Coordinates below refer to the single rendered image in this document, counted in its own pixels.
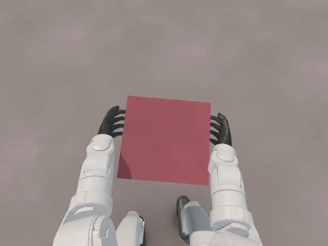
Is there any right robot forearm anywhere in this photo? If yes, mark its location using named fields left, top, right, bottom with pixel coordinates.
left=208, top=144, right=263, bottom=246

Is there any right robot upper arm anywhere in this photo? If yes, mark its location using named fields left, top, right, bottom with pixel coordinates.
left=208, top=231, right=262, bottom=246

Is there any carton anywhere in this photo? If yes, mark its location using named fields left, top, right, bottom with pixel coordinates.
left=117, top=96, right=211, bottom=186

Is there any left robot forearm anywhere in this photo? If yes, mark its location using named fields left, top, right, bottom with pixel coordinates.
left=53, top=134, right=114, bottom=244

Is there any left robot upper arm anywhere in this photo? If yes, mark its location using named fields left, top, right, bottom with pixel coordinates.
left=53, top=214, right=118, bottom=246

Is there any robot left hand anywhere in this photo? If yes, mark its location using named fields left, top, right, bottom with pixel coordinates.
left=98, top=106, right=126, bottom=138

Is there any right robot foot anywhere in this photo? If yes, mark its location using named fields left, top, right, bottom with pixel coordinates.
left=176, top=196, right=190, bottom=240

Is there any robot left thigh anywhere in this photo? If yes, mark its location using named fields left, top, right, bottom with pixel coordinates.
left=116, top=216, right=145, bottom=246

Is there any robot right hand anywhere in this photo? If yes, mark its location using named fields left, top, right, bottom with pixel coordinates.
left=210, top=113, right=232, bottom=146

